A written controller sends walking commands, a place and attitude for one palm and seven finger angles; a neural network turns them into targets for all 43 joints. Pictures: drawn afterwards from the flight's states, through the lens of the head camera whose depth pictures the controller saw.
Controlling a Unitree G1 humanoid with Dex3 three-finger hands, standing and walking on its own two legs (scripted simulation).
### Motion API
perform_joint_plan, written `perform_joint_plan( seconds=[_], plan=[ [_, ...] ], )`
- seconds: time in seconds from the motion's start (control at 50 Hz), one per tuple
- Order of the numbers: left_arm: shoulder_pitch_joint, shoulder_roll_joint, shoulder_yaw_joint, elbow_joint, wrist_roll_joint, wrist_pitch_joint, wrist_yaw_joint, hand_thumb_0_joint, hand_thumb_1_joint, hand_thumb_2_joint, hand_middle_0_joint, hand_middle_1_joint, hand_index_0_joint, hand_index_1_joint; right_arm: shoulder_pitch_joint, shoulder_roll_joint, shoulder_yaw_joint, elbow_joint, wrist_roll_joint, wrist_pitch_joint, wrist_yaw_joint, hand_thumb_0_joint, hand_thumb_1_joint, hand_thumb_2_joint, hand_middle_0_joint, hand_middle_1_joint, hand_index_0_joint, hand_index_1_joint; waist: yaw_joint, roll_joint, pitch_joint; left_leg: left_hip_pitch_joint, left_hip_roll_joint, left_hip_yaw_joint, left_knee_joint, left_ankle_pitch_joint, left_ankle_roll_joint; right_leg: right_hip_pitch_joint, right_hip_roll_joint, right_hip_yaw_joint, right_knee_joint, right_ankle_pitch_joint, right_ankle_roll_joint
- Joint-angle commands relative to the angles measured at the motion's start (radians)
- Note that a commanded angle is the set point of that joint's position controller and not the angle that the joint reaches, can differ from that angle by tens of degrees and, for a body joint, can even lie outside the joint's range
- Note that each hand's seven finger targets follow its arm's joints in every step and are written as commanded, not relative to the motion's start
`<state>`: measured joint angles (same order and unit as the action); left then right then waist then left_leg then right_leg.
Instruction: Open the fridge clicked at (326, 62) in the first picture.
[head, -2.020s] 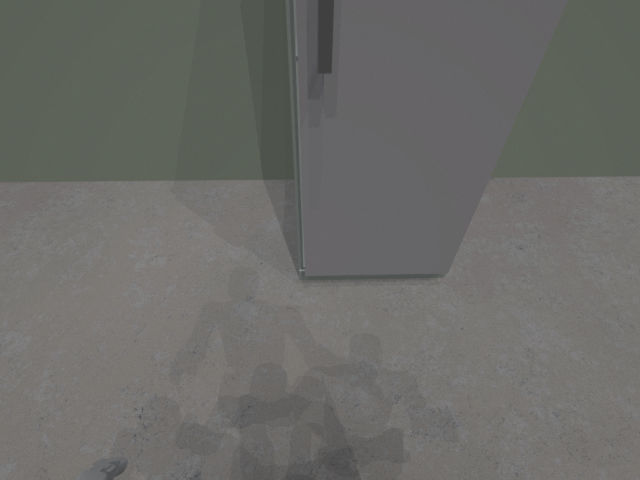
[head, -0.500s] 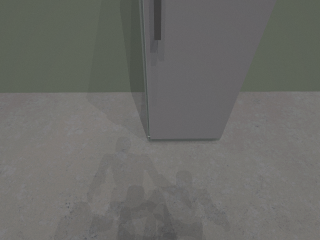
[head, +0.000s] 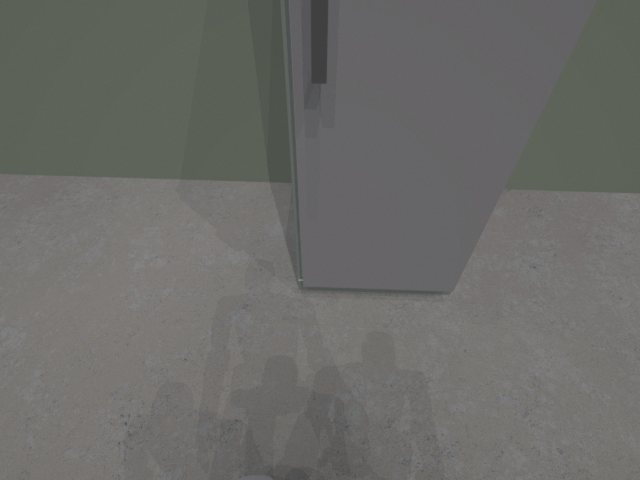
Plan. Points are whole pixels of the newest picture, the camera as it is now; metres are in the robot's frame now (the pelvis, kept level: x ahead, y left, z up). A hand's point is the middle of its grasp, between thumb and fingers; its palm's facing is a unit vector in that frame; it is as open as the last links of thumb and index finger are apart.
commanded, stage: take the last steps up to it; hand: left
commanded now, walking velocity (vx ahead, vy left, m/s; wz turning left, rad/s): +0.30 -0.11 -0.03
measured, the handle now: out of the picture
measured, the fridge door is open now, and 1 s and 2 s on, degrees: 0 0 0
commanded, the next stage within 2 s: come to a stop and stand still in 0.58 s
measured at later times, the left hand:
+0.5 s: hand (213, 415) +0.23 +0.19 -0.16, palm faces +0.00 -0.99 -0.17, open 7.3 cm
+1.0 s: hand (265, 340) +0.36 +0.14 -0.17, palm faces +0.03 -0.97 -0.23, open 7.2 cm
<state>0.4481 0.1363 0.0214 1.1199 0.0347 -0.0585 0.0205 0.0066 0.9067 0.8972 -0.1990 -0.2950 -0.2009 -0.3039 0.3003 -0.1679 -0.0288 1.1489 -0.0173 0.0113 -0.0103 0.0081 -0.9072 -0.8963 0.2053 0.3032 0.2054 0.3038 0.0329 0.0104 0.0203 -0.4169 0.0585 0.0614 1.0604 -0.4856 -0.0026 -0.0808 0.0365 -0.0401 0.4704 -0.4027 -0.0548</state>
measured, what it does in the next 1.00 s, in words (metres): walks ahead: left foot, then right foot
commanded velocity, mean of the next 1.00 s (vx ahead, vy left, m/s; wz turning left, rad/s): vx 0.07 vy -0.02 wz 0.00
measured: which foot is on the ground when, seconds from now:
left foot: up 0.00-0.18, down 0.20-0.68, up 0.70-1.00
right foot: down 0.00-0.20, up 0.22-0.66, down 0.68-1.00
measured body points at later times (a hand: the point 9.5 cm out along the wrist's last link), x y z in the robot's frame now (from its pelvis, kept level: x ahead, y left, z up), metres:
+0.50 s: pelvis +0.17 +0.01 +0.01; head +0.18 +0.03 +0.46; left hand +0.23 +0.24 -0.15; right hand +0.17 -0.23 -0.13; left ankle +0.16 +0.10 -0.73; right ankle +0.23 -0.16 -0.67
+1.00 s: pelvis +0.29 -0.05 +0.00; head +0.33 -0.05 +0.45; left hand +0.36 +0.19 -0.15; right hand +0.34 -0.29 -0.16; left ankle +0.30 +0.06 -0.69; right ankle +0.33 -0.17 -0.73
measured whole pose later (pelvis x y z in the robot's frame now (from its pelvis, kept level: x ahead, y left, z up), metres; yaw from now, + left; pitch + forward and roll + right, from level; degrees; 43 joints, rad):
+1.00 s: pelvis +0.29 -0.05 +0.00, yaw -1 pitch +0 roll -1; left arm 0.15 0.15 0.05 0.99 0.03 0.01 0.05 0.00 0.93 0.90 -0.20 -0.30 -0.20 -0.30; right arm 0.16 -0.18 -0.07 1.03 -0.01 0.06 -0.02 0.00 -0.91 -0.90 0.20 0.30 0.20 0.30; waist 0.01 0.02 0.10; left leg -0.46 0.02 0.05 0.95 -0.45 -0.06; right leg -0.30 -0.06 -0.14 0.52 -0.21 -0.01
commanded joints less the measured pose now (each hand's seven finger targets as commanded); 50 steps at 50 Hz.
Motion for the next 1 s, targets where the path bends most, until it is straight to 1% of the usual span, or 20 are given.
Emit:
perform_joint_plan(
  seconds=[0.0, 0.08, 0.14, 0.16, 0.18, 0.2, 0.24, 0.3, 0.34, 0.56, 0.58, 0.62, 0.64, 0.66, 0.68, 0.7, 0.74, 0.78, 0.88, 0.98],
  plan=[
    [0.142, 0.117, 0.018, 0.027, 0.002, -0.006, 0.020, 0.000, 0.900, 0.900, -0.200, -0.300, -0.200, -0.300, -0.206, -0.036, -0.023, -0.166, -0.004, -0.047, 0.014, 0.000, -0.900, -0.900, 0.200, 0.300, 0.200, 0.300, 0.000, -0.122, 0.115, -0.266, 0.039, 0.035, -0.033, 0.088, 0.000, 0.051, -0.268, 0.235, -0.209, 0.557, -0.147],
    [0.113, 0.115, 0.019, 0.044, -0.003, -0.009, 0.020, 0.000, 0.900, 0.900, -0.200, -0.300, -0.200, -0.300, -0.192, -0.011, -0.021, -0.163, 0.003, -0.055, 0.021, 0.000, -0.900, -0.900, 0.200, 0.300, 0.200, 0.300, -0.034, -0.152, 0.109, -0.026, 0.004, 0.091, -0.286, 0.200, 0.028, -0.057, -0.222, 0.141, -0.199, 0.638, -0.104],
    [0.094, 0.123, 0.028, 0.051, -0.016, -0.010, 0.013, 0.000, 0.900, 0.900, -0.200, -0.300, -0.200, -0.300, 0.074, -0.051, -0.035, -0.074, -0.002, -0.069, -0.006, 0.000, -0.900, -0.900, 0.200, 0.300, 0.200, 0.300, -0.149, -0.100, -0.036, 0.346, -0.047, 0.117, -0.488, 0.348, 0.059, -0.090, -0.155, 0.061, 0.131, 0.828, -0.055],
    [0.112, 0.092, 0.029, 0.044, -0.019, -0.009, 0.006, 0.000, 0.900, 0.900, -0.200, -0.300, -0.200, -0.300, 0.208, -0.129, -0.057, -0.041, -0.011, -0.073, -0.019, 0.000, -0.900, -0.900, 0.200, 0.300, 0.200, 0.300, -0.194, -0.001, -0.126, 0.556, 0.103, -0.086, -0.532, 0.336, 0.111, -0.244, -0.105, 0.036, 0.364, 0.600, -0.020],
    [0.153, 0.033, 0.026, 0.011, -0.028, -0.003, -0.005, 0.000, 0.900, 0.900, -0.200, -0.300, -0.200, -0.300, 0.292, -0.239, -0.079, -0.026, -0.019, -0.076, -0.026, 0.000, -0.900, -0.900, 0.200, 0.300, 0.200, 0.300, -0.177, 0.241, -0.198, 0.651, 0.422, -0.507, -0.702, 0.338, 0.240, -0.442, 0.006, -0.022, 0.715, -0.052, 0.018],
    [0.102, 0.069, 0.027, -0.009, -0.013, 0.004, -0.001, 0.000, 0.900, 0.900, -0.200, -0.300, -0.200, -0.300, 0.229, -0.242, -0.074, -0.035, -0.001, -0.067, -0.029, 0.000, -0.900, -0.900, 0.200, 0.300, 0.200, 0.300, -0.151, 0.153, -0.149, 0.506, 0.481, -0.601, -0.830, 0.120, 0.265, -0.473, -0.025, 0.062, 0.850, -0.138, 0.002],
    [-0.002, 0.052, 0.034, -0.025, 0.001, 0.020, -0.017, 0.000, 0.900, 0.900, -0.200, -0.300, -0.200, -0.300, 0.056, -0.131, -0.049, -0.081, -0.004, -0.072, -0.031, 0.000, -0.900, -0.900, 0.200, 0.300, 0.200, 0.300, -0.087, 0.060, 0.100, 0.207, 0.394, -0.476, -0.902, -0.013, 0.214, -0.535, -0.126, 0.075, 0.880, 0.023, 0.017],
    [0.064, 0.001, 0.032, -0.013, 0.009, 0.047, -0.032, 0.000, 0.900, 0.900, -0.200, -0.300, -0.200, -0.300, -0.003, -0.069, -0.029, -0.090, -0.006, -0.094, -0.029, 0.000, -0.900, -0.900, 0.200, 0.300, 0.200, 0.300, -0.010, 0.070, 0.065, 0.123, 0.272, -0.185, -0.869, 0.193, 0.150, -0.441, -0.153, 0.040, 0.739, 0.108, 0.047],
    [0.051, -0.002, 0.036, -0.029, 0.007, 0.056, -0.033, 0.000, 0.900, 0.900, -0.200, -0.300, -0.200, -0.300, 0.001, -0.063, -0.037, -0.101, -0.008, -0.095, -0.025, 0.000, -0.900, -0.900, 0.200, 0.300, 0.200, 0.300, -0.010, 0.089, 0.049, 0.113, 0.238, -0.092, -0.865, 0.261, 0.148, -0.428, -0.163, 0.015, 0.642, 0.151, 0.063],
    [-0.294, 0.071, 0.045, -0.154, -0.006, 0.047, -0.050, 0.000, 0.900, 0.900, -0.200, -0.300, -0.200, -0.300, 0.106, -0.134, -0.058, -0.077, -0.020, -0.071, -0.018, 0.000, -0.900, -0.900, 0.200, 0.300, 0.200, 0.300, -0.075, 0.105, 0.093, 0.249, 0.246, -0.061, -0.810, 0.390, 0.144, -0.370, -0.132, -0.055, 0.168, 0.197, 0.065],
    [-0.292, 0.073, 0.046, -0.151, -0.005, 0.042, -0.051, 0.000, 0.900, 0.900, -0.200, -0.300, -0.200, -0.300, 0.109, -0.140, -0.059, -0.075, -0.022, -0.067, -0.019, 0.000, -0.900, -0.900, 0.200, 0.300, 0.200, 0.300, -0.072, 0.099, 0.082, 0.245, 0.243, -0.059, -0.779, 0.398, 0.137, -0.316, -0.114, -0.070, 0.131, 0.191, 0.058],
    [-0.174, 0.104, 0.055, -0.111, -0.005, 0.029, -0.047, 0.000, 0.900, 0.900, -0.200, -0.300, -0.200, -0.300, 0.107, -0.137, -0.054, -0.067, -0.018, -0.060, -0.016, 0.000, -0.900, -0.900, 0.200, 0.300, 0.200, 0.300, -0.014, 0.047, 0.015, 0.212, 0.188, -0.014, -0.613, 0.439, 0.092, -0.099, -0.068, -0.108, 0.007, 0.235, 0.041],
    [-0.052, 0.159, 0.066, -0.073, -0.003, 0.016, -0.039, 0.000, 0.900, 0.900, -0.200, -0.300, -0.200, -0.300, 0.115, -0.112, -0.050, -0.063, -0.008, -0.062, -0.009, 0.000, -0.900, -0.900, 0.200, 0.300, 0.200, 0.300, 0.042, -0.045, -0.065, 0.115, 0.134, 0.048, -0.411, 0.393, 0.057, 0.099, -0.147, -0.013, -0.034, 0.233, 0.007],
    [0.041, 0.269, 0.087, -0.049, 0.000, 0.001, -0.021, 0.000, 0.900, 0.900, -0.200, -0.300, -0.200, -0.300, 0.150, -0.025, -0.026, -0.083, 0.002, -0.066, -0.001, 0.000, -0.900, -0.900, 0.200, 0.300, 0.200, 0.300, 0.058, -0.309, -0.152, -0.105, 0.002, 0.127, -0.112, 0.010, 0.006, 0.284, -0.408, 0.316, -0.110, 0.365, -0.078],
    [0.053, 0.282, 0.076, -0.052, -0.020, 0.005, -0.012, 0.000, 0.900, 0.900, -0.200, -0.300, -0.200, -0.300, 0.116, -0.055, -0.024, -0.102, 0.005, -0.056, -0.013, 0.000, -0.900, -0.900, 0.200, 0.300, 0.200, 0.300, 0.062, -0.234, -0.178, -0.096, -0.006, 0.011, 0.031, -0.151, 0.013, 0.193, -0.474, 0.366, -0.149, 0.536, -0.134],
    [-0.046, 0.255, 0.066, -0.070, -0.018, 0.003, -0.006, 0.000, 0.900, 0.900, -0.200, -0.300, -0.200, -0.300, 0.106, -0.040, -0.025, -0.090, 0.007, -0.049, -0.018, 0.000, -0.900, -0.900, 0.200, 0.300, 0.200, 0.300, 0.027, -0.250, -0.147, -0.069, 0.018, -0.044, 0.076, -0.104, 0.010, 0.082, -0.451, 0.316, -0.148, 0.682, -0.129],
    [-0.205, 0.172, 0.038, -0.107, -0.016, 0.007, 0.007, 0.000, 0.900, 0.900, -0.200, -0.300, -0.200, -0.300, 0.111, -0.030, -0.015, -0.058, 0.009, -0.032, -0.025, 0.000, -0.900, -0.900, 0.200, 0.300, 0.200, 0.300, -0.037, -0.128, -0.069, 0.006, 0.051, -0.065, 0.012, -0.011, -0.017, -0.057, -0.391, 0.143, -0.106, 0.910, -0.117],
    [-0.226, 0.171, 0.038, -0.121, -0.011, 0.022, 0.022, 0.000, 0.900, 0.900, -0.200, -0.300, -0.200, -0.300, 0.104, -0.009, -0.015, -0.053, 0.015, -0.002, -0.027, 0.000, -0.900, -0.900, 0.200, 0.300, 0.200, 0.300, -0.046, -0.094, -0.060, 0.043, 0.023, -0.044, -0.086, -0.006, -0.035, -0.104, -0.367, 0.075, -0.069, 1.024, -0.109],
    [-0.199, 0.201, 0.068, -0.145, -0.008, 0.052, 0.036, 0.000, 0.900, 0.900, -0.200, -0.300, -0.200, -0.300, 0.014, -0.046, -0.042, -0.117, 0.002, 0.035, -0.016, 0.000, -0.900, -0.900, 0.200, 0.300, 0.200, 0.300, -0.014, -0.130, -0.078, -0.042, -0.021, -0.050, -0.028, 0.027, -0.055, -0.066, -0.403, 0.100, -0.065, 0.997, -0.149],
    [-0.251, 0.217, 0.076, -0.186, 0.003, 0.065, 0.034, 0.000, 0.900, 0.900, -0.200, -0.300, -0.200, -0.300, -0.038, -0.047, -0.045, -0.173, 0.007, 0.029, -0.006, 0.000, -0.900, -0.900, 0.200, 0.300, 0.200, 0.300, -0.029, -0.178, -0.093, 0.047, -0.018, -0.052, -0.213, 0.041, -0.043, -0.116, -0.384, 0.097, -0.048, 0.805, -0.135]
  ],
)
